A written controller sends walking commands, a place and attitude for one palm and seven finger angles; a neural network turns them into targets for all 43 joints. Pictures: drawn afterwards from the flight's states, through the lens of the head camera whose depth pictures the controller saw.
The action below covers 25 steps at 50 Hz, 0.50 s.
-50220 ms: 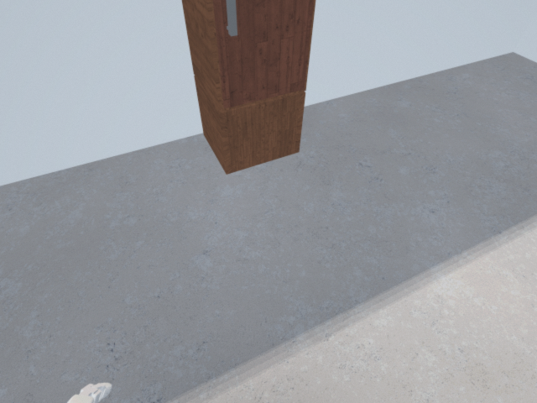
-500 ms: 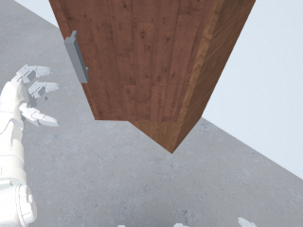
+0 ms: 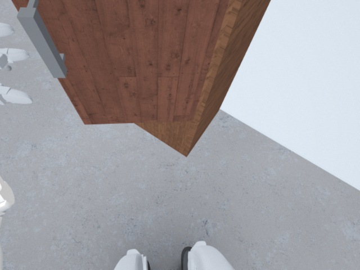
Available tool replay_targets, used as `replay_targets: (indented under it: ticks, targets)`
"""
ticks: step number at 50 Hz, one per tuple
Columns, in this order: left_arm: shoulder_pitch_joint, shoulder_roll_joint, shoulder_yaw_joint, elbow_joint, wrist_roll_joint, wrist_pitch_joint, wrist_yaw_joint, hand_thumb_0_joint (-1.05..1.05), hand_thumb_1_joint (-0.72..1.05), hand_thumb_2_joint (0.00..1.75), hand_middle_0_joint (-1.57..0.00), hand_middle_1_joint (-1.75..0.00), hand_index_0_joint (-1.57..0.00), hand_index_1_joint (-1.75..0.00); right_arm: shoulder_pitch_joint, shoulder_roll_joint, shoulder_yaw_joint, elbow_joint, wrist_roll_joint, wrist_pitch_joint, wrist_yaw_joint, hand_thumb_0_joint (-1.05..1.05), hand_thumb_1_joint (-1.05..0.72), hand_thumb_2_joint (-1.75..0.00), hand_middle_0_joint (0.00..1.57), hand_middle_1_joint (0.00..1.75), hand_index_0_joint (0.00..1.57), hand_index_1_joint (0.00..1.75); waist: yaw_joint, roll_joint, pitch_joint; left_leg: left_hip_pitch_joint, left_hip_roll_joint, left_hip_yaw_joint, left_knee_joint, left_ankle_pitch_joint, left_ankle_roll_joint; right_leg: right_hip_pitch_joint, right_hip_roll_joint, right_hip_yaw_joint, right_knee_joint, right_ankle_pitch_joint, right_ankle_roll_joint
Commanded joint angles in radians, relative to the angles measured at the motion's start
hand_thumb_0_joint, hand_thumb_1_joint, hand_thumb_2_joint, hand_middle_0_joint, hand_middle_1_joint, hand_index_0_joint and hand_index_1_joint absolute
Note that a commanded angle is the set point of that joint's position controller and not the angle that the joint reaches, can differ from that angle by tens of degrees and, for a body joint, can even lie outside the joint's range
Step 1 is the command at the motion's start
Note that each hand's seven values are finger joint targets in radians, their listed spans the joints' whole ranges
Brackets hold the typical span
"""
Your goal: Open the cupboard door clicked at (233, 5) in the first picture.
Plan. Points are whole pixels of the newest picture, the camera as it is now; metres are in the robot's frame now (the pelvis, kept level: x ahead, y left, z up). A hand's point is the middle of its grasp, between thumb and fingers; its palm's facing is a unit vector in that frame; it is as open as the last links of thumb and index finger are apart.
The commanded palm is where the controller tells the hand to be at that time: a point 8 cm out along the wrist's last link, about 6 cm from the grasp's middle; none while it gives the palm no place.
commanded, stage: move the hooked fingers beside the handle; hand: left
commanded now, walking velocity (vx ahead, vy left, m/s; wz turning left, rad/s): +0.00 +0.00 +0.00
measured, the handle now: (48, 40) +0.58 +0.24 +0.10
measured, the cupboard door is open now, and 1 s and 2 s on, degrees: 39 39 39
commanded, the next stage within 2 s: slide the fingers in behind the handle in 1.36 s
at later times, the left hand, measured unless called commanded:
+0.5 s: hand (10, 49) +0.54 +0.30 +0.11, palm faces -0.02 -1.00 +0.01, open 14.0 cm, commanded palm +0.52 +0.34 +0.10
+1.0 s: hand (11, 53) +0.53 +0.29 +0.11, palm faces +0.01 -1.00 +0.01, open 14.0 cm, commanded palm +0.52 +0.34 +0.10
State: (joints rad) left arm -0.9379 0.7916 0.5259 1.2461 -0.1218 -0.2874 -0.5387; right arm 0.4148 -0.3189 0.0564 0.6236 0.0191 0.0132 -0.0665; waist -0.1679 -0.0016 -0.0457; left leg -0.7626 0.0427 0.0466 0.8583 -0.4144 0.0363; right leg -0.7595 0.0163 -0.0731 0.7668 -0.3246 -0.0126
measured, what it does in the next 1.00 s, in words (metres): stands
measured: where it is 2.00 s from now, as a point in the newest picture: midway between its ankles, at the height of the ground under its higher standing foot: outside the picture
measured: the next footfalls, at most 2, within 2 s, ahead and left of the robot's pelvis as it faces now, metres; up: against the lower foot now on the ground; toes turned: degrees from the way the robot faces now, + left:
none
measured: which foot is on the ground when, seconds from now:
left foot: down 0.00-1.00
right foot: down 0.00-1.00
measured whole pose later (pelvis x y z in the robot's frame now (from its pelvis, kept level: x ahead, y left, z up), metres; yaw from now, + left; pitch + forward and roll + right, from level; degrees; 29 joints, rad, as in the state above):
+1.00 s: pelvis +0.01 +0.01 -0.01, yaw -1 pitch +22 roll -5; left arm -1.02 0.86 0.56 1.28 -0.07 -0.26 -0.52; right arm 0.42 -0.30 0.07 0.57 0.00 0.11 -0.03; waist -0.21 0.01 -0.07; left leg -0.84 0.06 0.03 0.91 -0.46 0.04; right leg -0.81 0.04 -0.08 0.77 -0.34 -0.01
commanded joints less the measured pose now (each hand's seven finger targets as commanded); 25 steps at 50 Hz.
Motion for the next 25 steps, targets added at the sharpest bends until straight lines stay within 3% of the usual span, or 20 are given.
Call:
replay_targets:
  ticks: [1,3,6,10,14,16,18,22,25]
  targets:
    - [-0.425,0.401,0.085,-0.183,-0.031,-0.055,-0.023,0.00,-0.50,0.30,-0.30,-1.20,-0.30,-1.20,0.177,-0.190,-0.070,-0.052,-0.003,0.009,-0.015,0.00,-0.90,-0.90,0.20,0.30,0.20,0.30,0.013,0.165,-0.520,0.293,-0.013,-0.088,-0.063,0.473,-0.005,0.232,0.026,0.055,-0.040,0.339,-0.005]
    - [-0.397,0.426,0.088,-0.142,-0.014,-0.033,-0.025,0.00,-0.50,0.30,-0.30,-1.20,-0.30,-1.20,0.183,-0.191,-0.067,-0.057,-0.003,0.023,-0.012,0.00,-0.90,-0.90,0.20,0.30,0.20,0.30,0.015,0.159,-0.478,0.252,-0.015,-0.080,-0.061,0.448,0.003,0.226,0.026,0.058,-0.045,0.334,-0.002]
    - [-0.413,0.437,0.074,-0.152,0.012,-0.022,-0.021,0.00,-0.50,0.30,-0.30,-1.20,-0.30,-1.20,0.197,-0.187,-0.063,-0.064,-0.006,0.045,-0.009,0.00,-0.90,-0.90,0.20,0.30,0.20,0.30,0.014,0.223,-0.482,0.283,-0.013,-0.082,-0.056,0.499,-0.003,0.196,0.030,0.050,-0.041,0.349,-0.005]
    - [-0.484,0.449,0.071,-0.145,0.016,-0.024,-0.015,0.00,-0.50,0.30,-0.30,-1.20,-0.30,-1.20,0.219,-0.194,-0.062,-0.063,-0.009,0.065,-0.009,0.00,-0.90,-0.90,0.20,0.30,0.20,0.30,-0.023,0.187,-0.472,0.288,-0.003,-0.095,-0.045,0.512,-0.003,0.152,0.040,0.041,-0.039,0.337,-0.002]
    - [-0.550,0.437,0.056,-0.158,0.018,-0.037,-0.019,0.00,-0.50,0.30,-0.30,-1.20,-0.30,-1.20,0.240,-0.196,-0.063,-0.050,-0.016,0.071,-0.008,0.00,-0.90,-0.90,0.20,0.30,0.20,0.30,-0.042,0.273,-0.515,0.372,0.006,-0.112,-0.025,0.585,-0.016,0.080,0.044,0.032,-0.031,0.324,-0.008]
    - [-0.566,0.435,0.045,-0.141,0.026,-0.029,-0.020,0.00,-0.50,0.30,-0.30,-1.20,-0.30,-1.20,0.249,-0.197,-0.060,-0.040,-0.019,0.077,-0.005,0.00,-0.90,-0.90,0.20,0.30,0.20,0.30,-0.051,0.288,-0.523,0.401,0.014,-0.122,-0.015,0.616,-0.025,0.046,0.046,0.028,-0.034,0.310,-0.004]
    - [-0.495,0.417,0.046,-0.111,0.027,-0.014,-0.024,0.00,-0.50,0.30,-0.30,-1.20,-0.30,-1.20,0.254,-0.193,-0.060,-0.048,-0.020,0.081,0.001,0.00,-0.90,-0.90,0.20,0.30,0.20,0.30,-0.035,0.257,-0.528,0.381,0.012,-0.121,-0.013,0.630,-0.022,0.068,0.047,0.025,-0.031,0.325,-0.004]
    - [-0.460,0.403,0.041,-0.110,0.024,0.011,-0.030,0.00,-0.50,0.30,-0.30,-1.20,-0.30,-1.20,0.258,-0.191,-0.060,-0.063,-0.021,0.093,0.007,0.00,-0.90,-0.90,0.20,0.30,0.20,0.30,-0.030,0.238,-0.516,0.361,0.014,-0.117,-0.013,0.654,-0.020,0.078,0.048,0.019,-0.027,0.351,-0.002]
    - [-0.451,0.481,0.100,-0.162,0.028,0.001,-0.015,0.00,-0.50,0.30,-0.30,-1.20,-0.30,-1.20,0.253,-0.197,-0.063,-0.080,-0.023,0.094,0.010,0.00,-0.90,-0.90,0.20,0.30,0.20,0.30,-0.011,0.247,-0.545,0.352,0.011,-0.113,-0.011,0.662,-0.022,0.108,0.050,0.022,-0.017,0.368,-0.005]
